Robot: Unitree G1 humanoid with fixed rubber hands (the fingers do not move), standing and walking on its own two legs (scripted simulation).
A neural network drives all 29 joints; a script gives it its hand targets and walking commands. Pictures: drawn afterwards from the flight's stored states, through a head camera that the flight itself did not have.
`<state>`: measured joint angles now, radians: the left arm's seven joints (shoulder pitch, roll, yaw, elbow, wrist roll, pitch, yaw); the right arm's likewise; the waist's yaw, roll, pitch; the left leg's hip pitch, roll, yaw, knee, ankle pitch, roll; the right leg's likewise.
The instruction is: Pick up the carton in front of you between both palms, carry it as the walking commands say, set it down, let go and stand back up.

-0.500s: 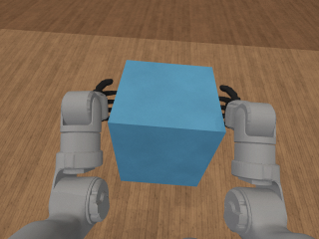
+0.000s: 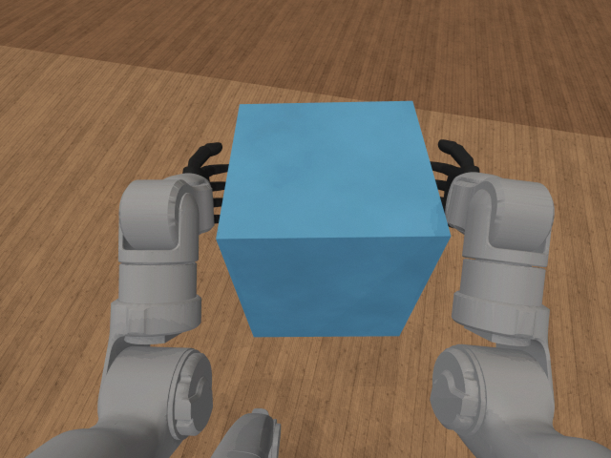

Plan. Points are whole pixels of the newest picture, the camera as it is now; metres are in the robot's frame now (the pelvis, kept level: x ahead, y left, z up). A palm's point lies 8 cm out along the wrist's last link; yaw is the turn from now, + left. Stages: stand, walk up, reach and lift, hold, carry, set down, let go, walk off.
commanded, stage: carry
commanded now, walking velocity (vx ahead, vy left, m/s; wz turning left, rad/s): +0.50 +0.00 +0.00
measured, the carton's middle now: (326, 229) +0.39 +0.03 +0.08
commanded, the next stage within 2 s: none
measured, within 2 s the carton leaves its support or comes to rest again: neither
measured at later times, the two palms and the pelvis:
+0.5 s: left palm (276, 20) +0.70 +0.14 +0.21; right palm (471, 40) +0.68 -0.16 +0.20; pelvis +0.31 +0.02 +0.02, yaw -2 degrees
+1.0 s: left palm out of the picture +1.00 +0.17 +0.24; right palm out of the picture +0.99 -0.13 +0.24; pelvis +0.61 +0.03 +0.06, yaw -1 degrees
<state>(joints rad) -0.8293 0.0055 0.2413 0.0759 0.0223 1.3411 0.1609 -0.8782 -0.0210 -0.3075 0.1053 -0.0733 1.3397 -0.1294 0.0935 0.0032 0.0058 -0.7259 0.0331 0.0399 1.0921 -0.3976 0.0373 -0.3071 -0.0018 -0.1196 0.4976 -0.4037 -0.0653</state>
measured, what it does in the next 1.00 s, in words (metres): climbs: left foot, then right foot 0.03 m higher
